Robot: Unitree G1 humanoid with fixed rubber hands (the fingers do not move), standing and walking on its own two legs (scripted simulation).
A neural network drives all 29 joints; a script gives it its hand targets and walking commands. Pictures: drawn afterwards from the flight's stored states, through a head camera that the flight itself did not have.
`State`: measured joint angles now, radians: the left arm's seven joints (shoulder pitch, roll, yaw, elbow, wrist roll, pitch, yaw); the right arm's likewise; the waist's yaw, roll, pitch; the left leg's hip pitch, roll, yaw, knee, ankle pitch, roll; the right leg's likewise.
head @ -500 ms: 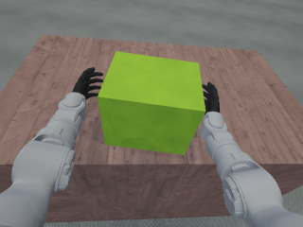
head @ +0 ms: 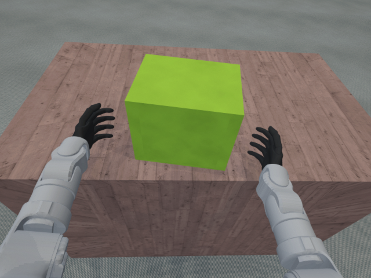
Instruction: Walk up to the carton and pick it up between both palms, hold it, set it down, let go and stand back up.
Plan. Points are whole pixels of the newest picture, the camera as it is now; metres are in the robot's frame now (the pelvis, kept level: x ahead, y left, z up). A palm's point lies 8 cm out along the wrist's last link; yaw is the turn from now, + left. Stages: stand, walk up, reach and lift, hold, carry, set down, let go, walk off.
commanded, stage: set down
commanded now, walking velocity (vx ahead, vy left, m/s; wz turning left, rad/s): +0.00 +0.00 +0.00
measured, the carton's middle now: (186, 113) +0.50 -0.02 +0.07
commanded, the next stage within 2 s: none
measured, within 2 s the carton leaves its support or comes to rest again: neither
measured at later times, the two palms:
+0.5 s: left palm (55, 176) +0.31 +0.24 +0.09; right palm (271, 189) +0.28 -0.17 +0.08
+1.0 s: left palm (37, 210) +0.24 +0.25 +0.09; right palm (283, 220) +0.21 -0.18 +0.08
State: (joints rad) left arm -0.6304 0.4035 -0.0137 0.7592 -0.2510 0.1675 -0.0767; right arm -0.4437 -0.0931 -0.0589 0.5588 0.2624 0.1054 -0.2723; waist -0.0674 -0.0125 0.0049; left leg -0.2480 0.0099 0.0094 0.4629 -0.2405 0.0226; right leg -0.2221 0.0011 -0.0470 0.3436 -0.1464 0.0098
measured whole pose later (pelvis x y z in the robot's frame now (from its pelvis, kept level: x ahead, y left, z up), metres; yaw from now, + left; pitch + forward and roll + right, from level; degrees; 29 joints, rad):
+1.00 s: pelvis +0.01 +0.01 +0.00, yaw -2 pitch -5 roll -1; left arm 0.19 0.43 0.11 -0.29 -0.30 0.44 -0.10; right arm 0.35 -0.08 0.02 -0.41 0.24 0.39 -0.26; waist 0.06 -0.01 0.09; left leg -0.06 0.00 0.05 0.37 -0.23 0.03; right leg -0.06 0.00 0.00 0.29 -0.15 0.02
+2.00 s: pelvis +0.02 -0.01 +0.00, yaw -1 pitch -3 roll -1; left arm 0.40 0.39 0.04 -0.07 -0.23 0.24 -0.08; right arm 0.47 -0.07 0.02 -0.11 0.13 0.15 -0.16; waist 0.05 0.01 0.11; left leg -0.06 0.01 0.04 0.36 -0.24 0.01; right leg -0.07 0.01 -0.01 0.29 -0.17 0.01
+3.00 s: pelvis +0.02 -0.02 +0.00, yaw -1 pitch -3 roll -1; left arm 0.27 0.26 -0.02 0.37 -0.07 0.17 -0.01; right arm 0.27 -0.15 -0.03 0.56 0.01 -0.12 -0.02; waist 0.03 0.00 0.10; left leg -0.07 0.03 0.03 0.37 -0.24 -0.01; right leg -0.09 0.02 -0.01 0.33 -0.19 -0.01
